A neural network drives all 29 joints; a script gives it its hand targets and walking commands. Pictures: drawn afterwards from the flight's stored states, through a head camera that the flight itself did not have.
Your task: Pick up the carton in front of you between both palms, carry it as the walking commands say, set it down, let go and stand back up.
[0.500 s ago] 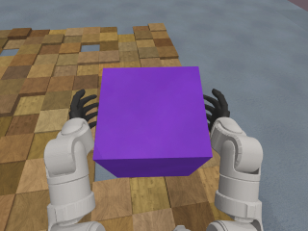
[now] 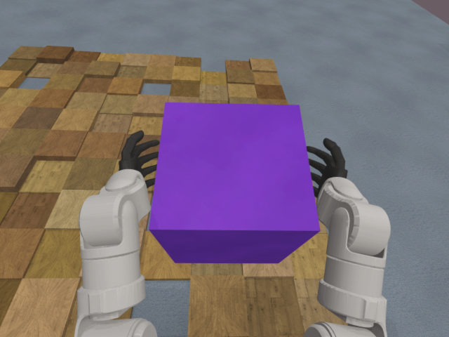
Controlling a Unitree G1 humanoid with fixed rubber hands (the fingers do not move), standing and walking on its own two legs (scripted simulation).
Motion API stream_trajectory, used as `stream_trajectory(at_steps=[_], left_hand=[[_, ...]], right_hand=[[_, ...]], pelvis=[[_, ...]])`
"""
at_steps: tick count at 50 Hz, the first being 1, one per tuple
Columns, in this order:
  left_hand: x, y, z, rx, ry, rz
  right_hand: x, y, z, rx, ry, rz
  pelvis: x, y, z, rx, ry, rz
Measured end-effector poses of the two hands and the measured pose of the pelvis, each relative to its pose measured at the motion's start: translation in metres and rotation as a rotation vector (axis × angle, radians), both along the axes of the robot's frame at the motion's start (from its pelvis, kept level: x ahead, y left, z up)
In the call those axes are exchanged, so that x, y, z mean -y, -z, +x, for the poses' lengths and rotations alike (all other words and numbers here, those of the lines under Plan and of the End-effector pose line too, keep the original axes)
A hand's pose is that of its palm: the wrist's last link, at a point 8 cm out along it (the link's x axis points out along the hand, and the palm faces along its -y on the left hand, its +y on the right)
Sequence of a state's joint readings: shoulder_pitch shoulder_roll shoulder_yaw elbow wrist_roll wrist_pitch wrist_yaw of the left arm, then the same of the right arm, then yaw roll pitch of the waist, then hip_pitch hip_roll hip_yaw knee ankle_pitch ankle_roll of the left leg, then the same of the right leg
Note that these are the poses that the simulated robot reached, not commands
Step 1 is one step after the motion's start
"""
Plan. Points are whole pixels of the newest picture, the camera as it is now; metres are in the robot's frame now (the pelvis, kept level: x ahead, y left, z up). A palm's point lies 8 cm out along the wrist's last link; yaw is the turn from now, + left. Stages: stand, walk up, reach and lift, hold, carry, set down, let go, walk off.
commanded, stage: carry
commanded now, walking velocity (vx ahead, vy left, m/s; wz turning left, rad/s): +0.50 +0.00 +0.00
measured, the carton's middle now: (229, 193) +0.37 +0.01 +0.08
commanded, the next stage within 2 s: none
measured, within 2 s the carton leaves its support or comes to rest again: neither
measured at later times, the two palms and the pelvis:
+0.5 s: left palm (170, 83) +0.64 +0.16 +0.13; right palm (300, 93) +0.65 -0.15 +0.13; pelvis +0.30 +0.00 +0.01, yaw +0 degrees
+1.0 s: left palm (163, 41) +0.94 +0.23 +0.10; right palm (261, 49) +0.92 -0.08 +0.11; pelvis +0.58 +0.08 -0.02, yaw +0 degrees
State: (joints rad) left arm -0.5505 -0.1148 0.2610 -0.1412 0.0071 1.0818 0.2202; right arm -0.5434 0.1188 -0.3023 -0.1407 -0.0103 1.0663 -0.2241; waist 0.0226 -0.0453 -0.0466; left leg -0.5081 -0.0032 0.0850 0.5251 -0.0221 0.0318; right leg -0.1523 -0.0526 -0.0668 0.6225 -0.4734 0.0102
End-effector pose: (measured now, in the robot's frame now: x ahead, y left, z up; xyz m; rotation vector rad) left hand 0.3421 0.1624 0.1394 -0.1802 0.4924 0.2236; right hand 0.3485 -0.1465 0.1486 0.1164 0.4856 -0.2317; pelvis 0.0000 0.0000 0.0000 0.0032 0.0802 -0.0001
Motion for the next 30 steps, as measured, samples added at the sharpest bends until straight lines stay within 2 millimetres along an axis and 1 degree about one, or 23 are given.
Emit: stream_trajectory(at_steps=[3, 6, 11, 14, 17, 19, 21, 23, 25, 30], left_hand=[[-0.004, 0.010, 0.039, -0.060, 0.023, 0.011], [0.000, 0.013, 0.076, -0.092, 0.041, -0.021], [0.008, 0.005, 0.137, -0.058, 0.050, -0.023], [0.012, -0.004, 0.175, -0.016, 0.043, 0.000], [0.016, -0.010, 0.215, 0.011, 0.036, 0.024], [0.019, -0.010, 0.243, 0.023, 0.028, 0.037], [0.018, -0.007, 0.268, 0.009, 0.015, 0.057], [0.013, 0.000, 0.286, -0.036, -0.001, 0.054], [0.007, 0.009, 0.298, -0.083, -0.017, 0.034], [-0.013, 0.023, 0.333, -0.138, -0.053, -0.012]], right_hand=[[-0.005, 0.010, 0.029, -0.057, 0.019, 0.015], [-0.004, 0.015, 0.053, -0.087, 0.034, 0.044], [0.005, 0.008, 0.102, -0.048, 0.062, 0.050], [0.010, 0.001, 0.140, -0.007, 0.063, 0.053], [0.015, -0.002, 0.183, 0.016, 0.051, 0.054], [0.018, 0.000, 0.215, 0.026, 0.034, 0.051], [0.018, 0.006, 0.247, 0.008, 0.016, 0.039], [0.014, 0.013, 0.274, -0.038, -0.005, 0.029], [0.006, 0.020, 0.299, -0.085, -0.024, 0.041], [-0.017, 0.033, 0.352, -0.148, -0.048, 0.068]], pelvis=[[-0.010, -0.004, 0.033, -0.003, 0.004, -0.006], [-0.017, -0.012, 0.063, -0.014, 0.003, -0.020], [-0.020, -0.018, 0.117, -0.030, 0.006, -0.020], [-0.018, -0.015, 0.155, -0.029, 0.006, -0.006], [-0.012, -0.009, 0.199, -0.022, 0.008, 0.009], [-0.007, 0.000, 0.232, -0.011, 0.005, 0.010], [-0.003, 0.004, 0.257, -0.009, -0.001, -0.012], [0.000, 0.001, 0.277, -0.012, -0.003, -0.014], [0.002, -0.005, 0.297, -0.019, -0.004, -0.012], [-0.001, -0.017, 0.347, -0.030, -0.007, -0.009]])
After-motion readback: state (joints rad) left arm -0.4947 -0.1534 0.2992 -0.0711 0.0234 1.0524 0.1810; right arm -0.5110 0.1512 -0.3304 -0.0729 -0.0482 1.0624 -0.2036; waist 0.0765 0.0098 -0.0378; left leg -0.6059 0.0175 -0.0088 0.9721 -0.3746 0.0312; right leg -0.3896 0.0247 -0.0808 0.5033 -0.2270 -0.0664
